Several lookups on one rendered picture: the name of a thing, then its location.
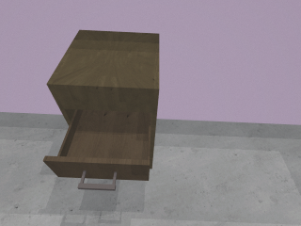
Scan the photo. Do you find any handle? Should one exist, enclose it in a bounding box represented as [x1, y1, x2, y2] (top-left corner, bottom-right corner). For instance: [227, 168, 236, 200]
[77, 170, 118, 191]

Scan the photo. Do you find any drawer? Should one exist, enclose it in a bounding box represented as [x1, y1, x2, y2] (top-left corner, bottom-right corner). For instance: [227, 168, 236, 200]
[43, 109, 151, 181]

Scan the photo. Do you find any cabinet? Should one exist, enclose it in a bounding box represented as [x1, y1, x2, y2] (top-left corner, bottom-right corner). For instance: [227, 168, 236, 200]
[46, 29, 160, 169]

